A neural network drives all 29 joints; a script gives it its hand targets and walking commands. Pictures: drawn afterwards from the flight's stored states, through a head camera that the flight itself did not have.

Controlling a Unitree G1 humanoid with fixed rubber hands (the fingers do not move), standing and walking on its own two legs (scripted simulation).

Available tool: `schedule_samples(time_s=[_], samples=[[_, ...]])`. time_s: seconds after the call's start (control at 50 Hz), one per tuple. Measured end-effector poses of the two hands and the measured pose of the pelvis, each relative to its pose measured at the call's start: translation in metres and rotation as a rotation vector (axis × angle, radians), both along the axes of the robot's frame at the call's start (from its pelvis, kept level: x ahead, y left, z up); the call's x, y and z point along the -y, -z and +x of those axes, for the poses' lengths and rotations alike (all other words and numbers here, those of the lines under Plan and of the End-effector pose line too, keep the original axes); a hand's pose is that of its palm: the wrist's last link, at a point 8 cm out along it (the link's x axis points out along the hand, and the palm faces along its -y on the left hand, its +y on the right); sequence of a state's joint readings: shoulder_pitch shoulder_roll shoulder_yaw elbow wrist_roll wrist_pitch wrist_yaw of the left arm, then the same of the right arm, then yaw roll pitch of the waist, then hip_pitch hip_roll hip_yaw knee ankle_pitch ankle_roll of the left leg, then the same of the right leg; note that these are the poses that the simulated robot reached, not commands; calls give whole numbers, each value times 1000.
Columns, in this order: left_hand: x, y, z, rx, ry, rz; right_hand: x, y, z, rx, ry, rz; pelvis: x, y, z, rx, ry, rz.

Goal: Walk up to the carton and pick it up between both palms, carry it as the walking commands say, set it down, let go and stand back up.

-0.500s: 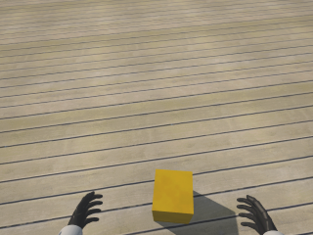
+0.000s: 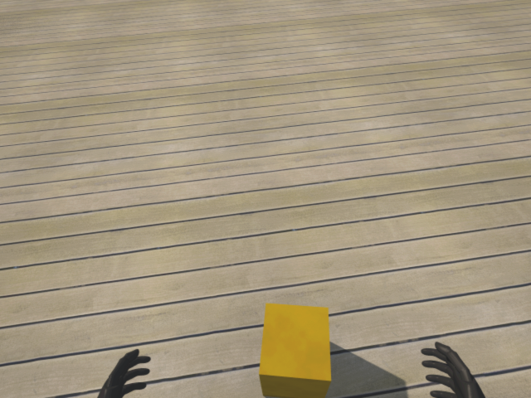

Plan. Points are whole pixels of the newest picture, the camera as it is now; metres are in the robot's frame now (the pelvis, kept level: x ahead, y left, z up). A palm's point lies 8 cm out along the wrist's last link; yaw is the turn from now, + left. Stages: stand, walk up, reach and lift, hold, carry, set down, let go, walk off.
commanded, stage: stand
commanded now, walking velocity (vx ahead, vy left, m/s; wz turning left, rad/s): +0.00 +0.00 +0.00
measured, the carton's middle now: (294, 352) +0.40 -0.03 -0.64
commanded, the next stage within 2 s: none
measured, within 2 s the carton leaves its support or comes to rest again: neither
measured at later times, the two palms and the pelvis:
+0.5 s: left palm out of the picture +0.10 +0.27 -0.09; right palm out of the picture +0.10 -0.29 -0.10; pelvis -0.01 -0.01 +0.00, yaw +1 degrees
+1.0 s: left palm out of the picture +0.06 +0.28 -0.09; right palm out of the picture +0.06 -0.30 -0.10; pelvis -0.02 -0.01 +0.01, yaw +1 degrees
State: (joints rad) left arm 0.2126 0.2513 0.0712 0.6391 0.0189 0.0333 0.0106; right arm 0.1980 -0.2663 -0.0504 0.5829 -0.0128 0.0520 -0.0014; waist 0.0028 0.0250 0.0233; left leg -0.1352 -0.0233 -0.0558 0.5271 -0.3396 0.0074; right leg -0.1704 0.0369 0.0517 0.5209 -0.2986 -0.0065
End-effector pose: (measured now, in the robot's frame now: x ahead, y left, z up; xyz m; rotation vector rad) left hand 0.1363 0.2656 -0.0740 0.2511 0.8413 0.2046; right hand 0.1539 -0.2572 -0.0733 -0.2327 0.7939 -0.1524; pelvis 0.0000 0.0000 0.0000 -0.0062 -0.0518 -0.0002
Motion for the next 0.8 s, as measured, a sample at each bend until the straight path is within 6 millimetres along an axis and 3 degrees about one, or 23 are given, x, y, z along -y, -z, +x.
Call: schedule_samples(time_s=[0.14,0.46,0.8], samples=[[-17,3,-19,-55,-34,56,22,10,-19,-62,23,-51,2,-1,-1,-17,-6,0],[-4,15,-39,-119,-40,33,27,24,-50,-158,36,-48,9,-3,-7,-9,-12,5],[-7,18,-61,-172,-51,36,38,27,-77,-222,49,-66,12,-6,-18,4,-11,7]])
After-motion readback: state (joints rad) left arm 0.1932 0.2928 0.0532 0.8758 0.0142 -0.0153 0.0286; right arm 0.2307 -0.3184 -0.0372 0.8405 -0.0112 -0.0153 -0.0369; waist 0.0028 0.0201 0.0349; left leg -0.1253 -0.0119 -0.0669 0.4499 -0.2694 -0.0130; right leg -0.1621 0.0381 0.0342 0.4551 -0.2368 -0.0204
